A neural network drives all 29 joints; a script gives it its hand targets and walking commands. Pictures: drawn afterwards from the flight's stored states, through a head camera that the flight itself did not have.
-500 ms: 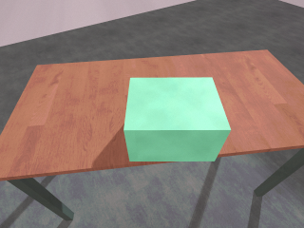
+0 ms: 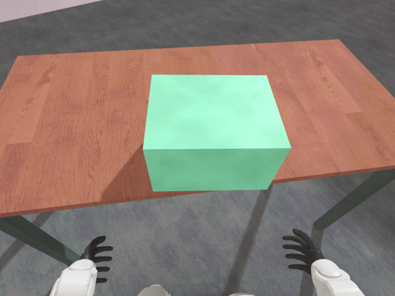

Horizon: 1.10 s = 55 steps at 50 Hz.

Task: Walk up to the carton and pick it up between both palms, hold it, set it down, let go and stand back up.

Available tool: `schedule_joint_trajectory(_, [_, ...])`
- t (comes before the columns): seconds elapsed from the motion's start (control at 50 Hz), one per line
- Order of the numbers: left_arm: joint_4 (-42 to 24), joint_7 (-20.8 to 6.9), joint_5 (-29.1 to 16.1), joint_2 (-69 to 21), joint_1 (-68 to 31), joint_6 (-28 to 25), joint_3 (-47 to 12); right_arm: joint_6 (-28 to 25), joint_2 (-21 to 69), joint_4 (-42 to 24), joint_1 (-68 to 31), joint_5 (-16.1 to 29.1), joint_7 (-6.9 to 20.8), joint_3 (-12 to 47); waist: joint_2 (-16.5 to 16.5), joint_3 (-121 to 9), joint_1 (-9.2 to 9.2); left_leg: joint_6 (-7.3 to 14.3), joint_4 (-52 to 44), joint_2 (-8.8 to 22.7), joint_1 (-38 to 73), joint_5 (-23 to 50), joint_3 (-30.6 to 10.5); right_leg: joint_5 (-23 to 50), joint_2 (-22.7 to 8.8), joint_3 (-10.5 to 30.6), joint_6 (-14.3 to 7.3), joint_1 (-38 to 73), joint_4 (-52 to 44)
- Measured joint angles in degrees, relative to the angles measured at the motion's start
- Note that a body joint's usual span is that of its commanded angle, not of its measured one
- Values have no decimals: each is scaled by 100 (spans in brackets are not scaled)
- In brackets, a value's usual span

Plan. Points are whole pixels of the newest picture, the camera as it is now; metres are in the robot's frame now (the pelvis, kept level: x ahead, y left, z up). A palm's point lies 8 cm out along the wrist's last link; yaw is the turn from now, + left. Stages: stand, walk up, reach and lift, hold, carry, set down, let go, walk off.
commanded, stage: reach and lift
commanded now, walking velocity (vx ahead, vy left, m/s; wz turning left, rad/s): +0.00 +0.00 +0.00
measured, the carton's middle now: (210, 132) +0.47 -0.02 +0.02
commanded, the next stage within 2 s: none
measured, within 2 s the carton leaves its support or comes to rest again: neither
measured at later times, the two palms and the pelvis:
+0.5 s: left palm (77, 264) +0.20 +0.25 -0.06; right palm (324, 262) +0.19 -0.24 -0.05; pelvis +0.04 +0.00 +0.02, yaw -2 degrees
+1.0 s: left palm (72, 255) +0.21 +0.25 -0.02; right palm (331, 252) +0.20 -0.24 -0.01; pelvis +0.05 +0.01 +0.03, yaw -2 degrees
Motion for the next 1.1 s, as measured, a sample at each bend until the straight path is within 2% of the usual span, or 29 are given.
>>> schedule_joint_trajectory(0.08, [-72,-61,21,-152,505,-295,56,-115,-116,-419,557,-81,-18,1,-34,-184,16,-29,-557,0,302,194,95,192,11,79,-12,227,-486])
schedule_joint_trajectory(0.22, [151,14,-320,87,829,-1055,89,-440,30,-828,1145,-390,22,-331,-43,-310,166,-60,-834,27,240,284,180,267,38,151,-36,86,-675])
schedule_joint_trajectory(0.48, [-159,13,-666,107,1187,-1929,-50,-1246,80,-856,1402,-181,-65,-237,61,-389,128,4,-1594,-77,904,491,213,559,-29,176,49,800,-1564])
schedule_joint_trajectory(0.8, [-647,136,-823,4,1760,-2659,-261,-1311,-25,-1453,1832,89,195,-433,47,-801,222,64,-1923,-129,1229,539,245,755,-60,228,111,1208,-2118])
schedule_joint_trajectory(1.1, [-1084,198,-1211,119,2131,-3406,-412,-1427,36,-2386,2395,338,166,-492,69,-890,287,49,-2077,-123,1304,621,275,818,-42,293,96,1217,-2190])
